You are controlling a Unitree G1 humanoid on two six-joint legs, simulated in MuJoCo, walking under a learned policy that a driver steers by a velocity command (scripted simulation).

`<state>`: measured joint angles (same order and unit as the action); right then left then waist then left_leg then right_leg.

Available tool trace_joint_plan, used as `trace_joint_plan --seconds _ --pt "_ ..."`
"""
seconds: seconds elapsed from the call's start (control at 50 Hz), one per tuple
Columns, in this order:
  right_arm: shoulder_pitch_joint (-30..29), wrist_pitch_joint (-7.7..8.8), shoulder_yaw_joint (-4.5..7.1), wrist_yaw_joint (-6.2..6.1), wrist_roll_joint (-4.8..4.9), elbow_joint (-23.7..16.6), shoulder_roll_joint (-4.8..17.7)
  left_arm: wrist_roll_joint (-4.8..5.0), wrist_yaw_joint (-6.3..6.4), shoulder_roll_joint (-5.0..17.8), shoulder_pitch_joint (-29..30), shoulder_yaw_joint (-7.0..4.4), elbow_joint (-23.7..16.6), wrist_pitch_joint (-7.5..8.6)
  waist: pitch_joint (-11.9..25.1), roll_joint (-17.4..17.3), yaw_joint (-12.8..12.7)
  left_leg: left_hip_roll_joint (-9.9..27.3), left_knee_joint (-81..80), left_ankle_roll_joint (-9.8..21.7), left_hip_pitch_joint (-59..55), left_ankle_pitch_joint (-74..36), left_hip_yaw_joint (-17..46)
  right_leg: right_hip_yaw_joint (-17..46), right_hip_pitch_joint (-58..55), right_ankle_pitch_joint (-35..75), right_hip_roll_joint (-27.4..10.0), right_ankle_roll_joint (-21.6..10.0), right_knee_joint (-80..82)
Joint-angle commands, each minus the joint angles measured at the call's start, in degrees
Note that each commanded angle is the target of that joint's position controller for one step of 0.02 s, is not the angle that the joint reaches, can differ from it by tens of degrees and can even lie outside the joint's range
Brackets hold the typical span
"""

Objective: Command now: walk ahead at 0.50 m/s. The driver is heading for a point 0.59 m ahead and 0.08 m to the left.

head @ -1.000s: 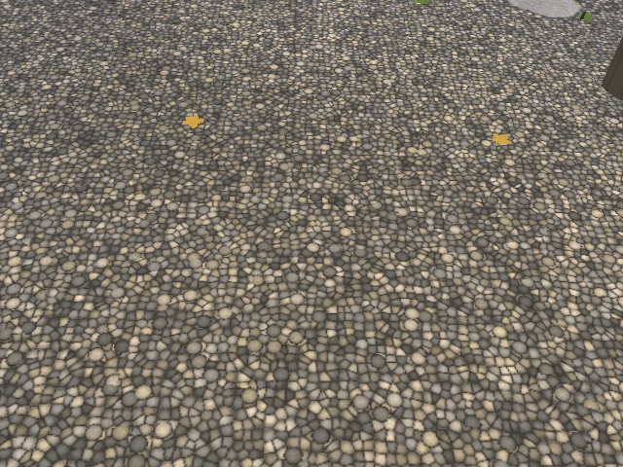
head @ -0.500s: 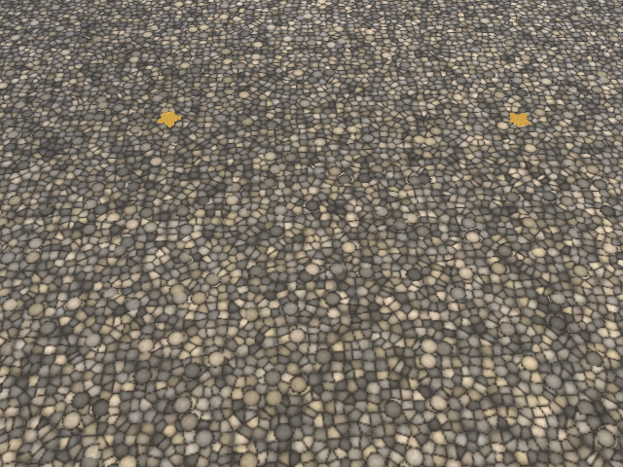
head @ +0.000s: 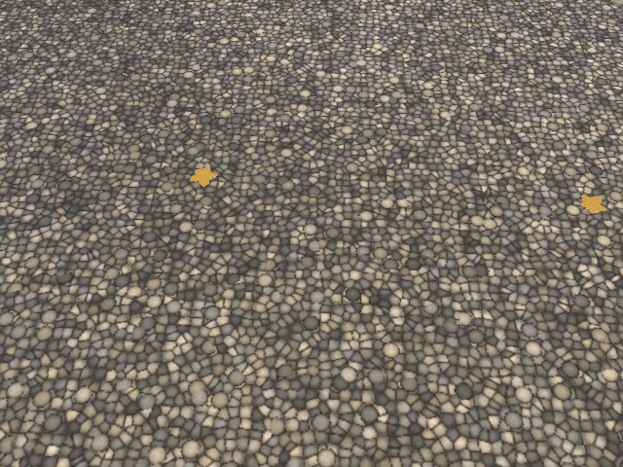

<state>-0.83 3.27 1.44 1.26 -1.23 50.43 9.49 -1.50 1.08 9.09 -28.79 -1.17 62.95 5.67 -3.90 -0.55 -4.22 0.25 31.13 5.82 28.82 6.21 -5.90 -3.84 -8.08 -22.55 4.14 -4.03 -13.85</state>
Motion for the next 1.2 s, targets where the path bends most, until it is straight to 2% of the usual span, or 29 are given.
trace_joint_plan --seconds 0.02,0.04,0.06,0.08,0.1,0.14,0.16,0.2,0.26,0.36,0.48,0.52,0.56,0.58,0.6,0.62,0.64,0.66,0.7,0.76,0.86,0.92,1.02,1.04,1.06,1.08,1.1,1.14,1.2 --pt "20.8 1.61 3.23 -1.45 -0.85 3.8 8.5 0.45 0.27 9.1 0.5 -1.55 -1.9 0.15 9.6 4.4 12.2 -0.8 -5.5 4.3 -24.6 -0.2 1.4 2.5 7.3 57.7 -13.6 -4.1 -26.5" --pt "29.7 1.80 4.75 -2.06 -2.43 5.1 14.1 1.99 -0.24 5.4 -0.7 -0.57 -4.1 0.27 17.4 -3.1 13.6 14.2 -6.0 8.7 -41.6 4.7 19.5 -0.4 23.3 34.0 -8.9 -2.3 -45.6" --pt "29.3 0.90 5.45 -1.27 -1.24 5.4 15.4 3.02 -0.68 4.7 -5.5 -1.10 -3.7 0.13 23.0 -11.8 10.7 24.9 -13.4 15.9 -49.1 4.8 44.6 1.7 38.2 -6.6 1.2 -1.1 -63.4" --pt "22.7 0.50 4.84 -0.78 0.26 4.4 12.9 1.44 -0.43 8.3 -0.3 -2.09 -4.5 -0.28 14.7 -2.9 8.5 21.8 -15.2 13.8 -42.0 9.3 38.6 7.0 43.4 -2.5 -3.3 -2.0 -65.3" --pt "17.7 0.78 3.82 -0.56 0.58 3.6 9.3 0.96 -0.70 7.4 4.6 -2.04 -6.1 -0.01 7.4 -0.9 7.4 19.8 -17.5 12.0 -33.4 8.5 31.2 7.0 44.3 2.0 -5.3 -1.9 -62.7" --pt "15.7 1.67 2.17 -0.76 0.34 4.7 4.1 -0.07 -1.14 5.6 7.2 -2.24 -6.7 -0.80 1.1 0.7 3.7 13.5 -21.1 6.6 -22.0 0.9 20.6 6.8 39.6 6.2 -8.6 -1.6 -55.4" --pt "16.7 2.05 2.05 -1.06 0.32 5.5 4.3 -0.54 -1.57 3.9 4.4 -1.94 -6.1 -1.62 1.6 -2.2 2.4 13.3 -21.6 6.6 -19.9 -1.5 18.2 6.3 37.0 6.5 -8.8 -0.9 -53.6" --pt "20.2 2.98 2.03 -1.21 0.56 7.0 5.0 -0.91 -2.02 3.4 5.3 -2.03 -6.4 -2.59 1.0 -1.9 1.9 12.1 -22.3 6.8 -18.9 -7.3 15.4 5.1 37.3 7.2 -9.0 0.2 -51.7" --pt "23.2 3.23 2.21 -1.32 0.49 7.8 7.0 -0.81 -2.53 4.4 13.1 -2.20 -9.3 -3.25 -0.9 -1.9 2.6 10.8 -24.3 6.5 -20.1 -9.4 12.2 3.3 43.3 12.8 -10.4 1.7 -45.9" --pt "28.2 3.06 1.64 -1.28 0.56 8.6 6.7 0.09 -2.83 3.8 25.2 -1.45 -13.5 -3.13 -1.9 -3.0 5.7 8.9 -24.4 5.0 -24.0 -16.2 8.4 0.3 44.5 21.3 -9.4 2.7 -30.2" --pt "32.5 2.68 1.71 -2.14 -0.13 10.4 7.6 0.20 -2.59 5.0 32.4 -1.46 -16.7 -2.36 -2.7 -3.6 7.3 12.3 -20.4 5.4 -34.3 -24.1 8.8 -0.6 43.8 18.8 -7.1 0.1 -20.5" --pt "30.4 2.48 1.98 -2.45 -0.35 10.1 8.6 0.26 -2.25 6.0 28.8 -1.98 -16.2 -1.66 -1.2 -3.8 4.7 12.7 -14.8 4.5 -35.2 -35.0 9.0 -0.7 37.6 14.3 -5.0 -1.4 -17.6" --pt "27.8 2.18 2.15 -2.25 0.01 9.4 9.4 -0.15 -1.31 8.2 13.7 -3.29 -11.4 -0.54 6.6 -2.2 -1.8 9.5 1.5 2.8 -30.9 -39.2 7.3 -1.3 18.3 16.0 -2.7 -3.3 -11.8" --pt "27.4 2.29 1.55 -1.94 0.82 7.6 7.6 -1.72 -0.53 12.5 3.8 -4.58 -9.5 0.09 13.9 2.0 -4.9 6.4 16.8 1.7 -19.3 -22.1 5.8 9.4 2.6 12.5 -13.3 -5.8 -11.2" --pt "35.7 1.93 0.22 -1.68 3.47 6.9 0.5 -2.55 -0.76 18.3 1.0 -5.96 -9.5 -0.15 22.1 14.9 -1.5 -3.5 37.8 -0.7 1.2 20.8 2.0 35.5 -13.4 9.3 -31.0 -13.1 -6.3" --pt "32.6 1.34 2.06 -2.07 1.72 7.8 7.5 -0.62 -1.12 14.8 5.0 -5.50 -10.4 -1.22 19.7 6.0 -1.2 -1.4 43.2 0.2 4.9 21.7 8.5 38.9 -7.1 2.6 -29.2 -12.3 -2.1" --pt "27.1 1.24 2.47 -1.85 1.18 6.2 7.6 -0.15 -1.21 10.8 11.7 -4.23 -11.5 -1.17 10.2 3.5 1.1 1.3 42.5 0.4 6.4 16.3 9.1 29.6 2.1 1.3 -27.0 -10.0 -0.2" --pt "24.3 1.25 2.34 -1.59 0.98 5.4 6.2 -0.14 -1.37 7.9 15.0 -3.46 -11.8 -0.72 5.4 2.0 2.2 3.3 39.8 0.3 5.3 12.5 9.0 22.8 9.3 5.7 -24.5 -8.1 2.3" --pt "25.2 -0.04 2.57 -1.12 -0.40 5.9 4.3 0.33 -0.69 4.9 14.8 -2.42 -10.3 0.11 1.6 3.2 5.1 4.2 36.3 -0.8 0.0 11.0 8.7 11.6 17.1 25.7 -19.9 -5.1 2.9" --pt "27.2 -1.65 2.70 -1.19 -0.78 6.6 2.1 0.67 -0.58 5.7 10.5 -2.19 -8.1 1.63 3.2 4.0 7.2 2.0 34.0 -2.2 -1.9 11.2 7.5 4.4 17.5 53.0 -19.5 -6.4 -0.5" --pt "17.9 -2.09 1.62 -0.96 -0.40 4.0 1.5 0.54 -0.24 6.2 10.1 -1.38 -7.0 0.91 2.7 6.9 6.5 1.2 15.6 -3.4 -3.3 1.9 3.8 -3.3 18.1 56.6 -15.2 -5.1 -1.0" --pt "14.3 -1.90 0.90 -1.40 -0.19 3.3 1.9 0.63 0.02 7.1 6.9 -1.25 -5.3 0.32 4.2 6.9 4.7 0.3 8.3 -3.3 -6.6 -0.6 2.0 -3.0 14.7 57.6 -16.1 -5.6 -2.8" --pt "17.6 -0.27 0.95 -2.42 -0.58 5.2 3.5 0.83 0.61 6.8 6.4 -1.15 -3.5 -1.34 4.0 4.1 6.4 0.5 -7.0 -1.0 -15.6 -4.9 3.0 -0.7 12.9 47.7 -16.4 -3.6 -12.5" --pt "20.8 0.64 1.66 -2.76 -1.03 6.2 6.8 0.73 0.70 6.3 4.4 -1.00 -3.5 -1.43 7.0 -0.4 6.5 5.4 -8.1 -0.3 -23.2 -24.0 7.6 -1.5 15.9 37.3 -13.8 -1.2 -17.6" --pt "23.1 0.90 2.17 -2.90 -1.11 6.6 9.7 1.38 0.86 2.7 -1.9 -0.18 -3.2 -1.79 12.2 -7.5 4.0 15.7 -3.8 4.9 -32.4 -48.1 15.5 -3.8 21.7 12.0 -9.5 0.7 -24.3" --pt "24.1 0.23 1.35 -2.99 0.31 7.0 6.8 2.35 1.03 1.3 -3.7 0.05 -1.2 -3.39 15.5 -10.1 6.2 21.1 -6.4 12.3 -31.2 -47.3 22.4 -1.8 22.6 -10.1 -4.8 1.7 -29.2" --pt "22.7 -0.24 0.97 -3.11 0.52 7.0 5.9 1.88 1.14 3.7 0.6 -0.73 -2.1 -4.44 11.0 -7.9 6.4 20.7 -10.3 13.1 -27.5 -35.8 23.7 1.0 25.7 -16.4 -4.5 1.9 -32.3" --pt "17.3 -1.04 0.39 -3.83 -0.10 6.5 5.3 0.67 0.78 3.2 6.0 -0.97 -3.0 -5.59 5.4 -5.0 4.5 17.0 -15.1 9.9 -19.5 -19.7 20.5 3.4 25.9 -12.5 -5.3 2.6 -32.6" --pt "12.7 -1.60 -0.02 -4.09 0.08 6.2 4.6 0.38 0.81 1.0 3.6 -0.39 -0.9 -6.51 4.8 -5.0 1.7 11.9 -17.8 4.8 -13.8 -7.7 14.9 2.9 19.4 -3.8 -5.2 3.6 -25.0"
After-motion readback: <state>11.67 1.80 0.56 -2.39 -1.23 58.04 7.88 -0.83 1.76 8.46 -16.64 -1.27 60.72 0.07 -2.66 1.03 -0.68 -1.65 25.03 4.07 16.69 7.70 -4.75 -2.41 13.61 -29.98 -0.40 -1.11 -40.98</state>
